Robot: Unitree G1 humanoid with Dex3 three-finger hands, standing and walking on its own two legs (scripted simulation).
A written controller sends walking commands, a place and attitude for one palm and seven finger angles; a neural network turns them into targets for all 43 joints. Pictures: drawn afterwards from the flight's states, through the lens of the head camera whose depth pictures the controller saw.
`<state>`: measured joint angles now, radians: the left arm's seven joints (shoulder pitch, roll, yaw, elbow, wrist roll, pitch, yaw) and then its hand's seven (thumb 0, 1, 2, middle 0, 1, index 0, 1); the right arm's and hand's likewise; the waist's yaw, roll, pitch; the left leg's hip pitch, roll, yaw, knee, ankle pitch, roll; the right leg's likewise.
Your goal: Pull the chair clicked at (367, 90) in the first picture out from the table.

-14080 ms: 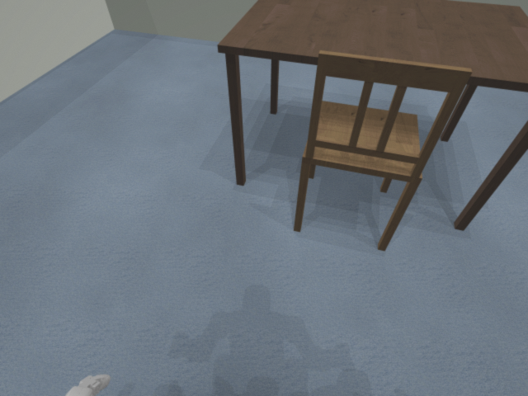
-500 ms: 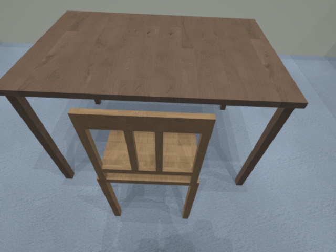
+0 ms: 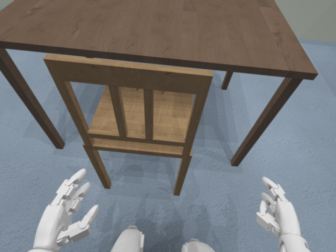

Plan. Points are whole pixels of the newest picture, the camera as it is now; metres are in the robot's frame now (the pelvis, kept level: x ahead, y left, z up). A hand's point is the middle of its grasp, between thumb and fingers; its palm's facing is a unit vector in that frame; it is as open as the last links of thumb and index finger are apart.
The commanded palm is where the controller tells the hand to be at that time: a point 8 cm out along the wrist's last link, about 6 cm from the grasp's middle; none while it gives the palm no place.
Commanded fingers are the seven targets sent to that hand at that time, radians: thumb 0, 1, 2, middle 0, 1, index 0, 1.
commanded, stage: raise the hand toward the chair's back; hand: left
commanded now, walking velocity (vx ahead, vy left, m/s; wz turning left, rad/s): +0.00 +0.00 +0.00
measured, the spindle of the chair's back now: (119, 112) +0.50 +0.19 -0.02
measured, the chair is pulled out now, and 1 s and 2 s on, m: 0.00 0.00 0.00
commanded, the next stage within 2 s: aim the fingers beside a spindle in 1.64 s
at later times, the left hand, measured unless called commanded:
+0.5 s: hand (66, 190) +0.23 +0.23 +0.05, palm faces +0.08 -0.99 -0.08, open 13.9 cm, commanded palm +0.20 +0.28 +0.04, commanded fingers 0.00 -0.24 0.41 -0.09 -0.12 -0.09 -0.12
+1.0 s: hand (55, 189) +0.23 +0.26 +0.04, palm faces -0.02 -1.00 -0.03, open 16.8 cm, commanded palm +0.22 +0.32 +0.05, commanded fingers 0.00 -0.50 0.30 -0.06 -0.08 -0.06 -0.08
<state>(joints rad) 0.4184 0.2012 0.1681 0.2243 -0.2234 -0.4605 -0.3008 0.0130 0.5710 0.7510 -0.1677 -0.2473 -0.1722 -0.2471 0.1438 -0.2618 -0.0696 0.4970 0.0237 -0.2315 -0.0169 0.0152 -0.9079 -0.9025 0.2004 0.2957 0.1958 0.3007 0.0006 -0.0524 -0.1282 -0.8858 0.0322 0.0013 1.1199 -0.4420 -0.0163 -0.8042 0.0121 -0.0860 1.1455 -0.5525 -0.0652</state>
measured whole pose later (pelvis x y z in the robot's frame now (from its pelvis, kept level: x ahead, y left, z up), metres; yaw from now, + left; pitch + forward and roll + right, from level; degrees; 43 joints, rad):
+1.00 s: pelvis +0.00 +0.06 +0.00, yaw +0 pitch +14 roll -4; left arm 0.32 0.27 0.17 0.05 -0.25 -0.34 -0.27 -0.01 -0.48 0.31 -0.06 -0.08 -0.06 -0.08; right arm 0.20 -0.21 0.05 0.49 0.03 -0.18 -0.05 0.02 -0.90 -0.90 0.21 0.30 0.20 0.30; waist 0.00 0.03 -0.12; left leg -0.92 0.00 0.00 1.13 -0.45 0.07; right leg -0.79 -0.01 -0.08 1.06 -0.51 0.02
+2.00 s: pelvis +0.02 +0.02 +0.00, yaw +0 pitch +15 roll -2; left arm 0.20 0.27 0.22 0.19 -0.29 -0.41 -0.32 -0.01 -0.50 0.30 -0.06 -0.08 -0.06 -0.08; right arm 0.22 -0.25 0.01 0.56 0.03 -0.19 -0.06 0.02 -0.90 -0.90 0.20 0.30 0.20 0.30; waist -0.03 0.04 -0.12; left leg -0.93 0.03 -0.02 1.12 -0.46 0.01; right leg -0.81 0.02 -0.10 1.09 -0.55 -0.04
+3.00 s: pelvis +0.01 +0.03 -0.02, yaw -1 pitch +20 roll -3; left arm -0.05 0.19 0.07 0.34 -0.16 -0.48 -0.10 -0.01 -0.50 0.30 -0.06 -0.08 -0.06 -0.08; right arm 0.21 -0.24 0.01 0.56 0.01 -0.07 -0.01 0.01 -0.91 -0.90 0.20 0.30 0.20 0.30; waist -0.04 0.03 -0.15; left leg -1.10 0.02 0.01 1.25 -0.49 0.03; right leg -1.00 0.00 -0.08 1.23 -0.58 -0.02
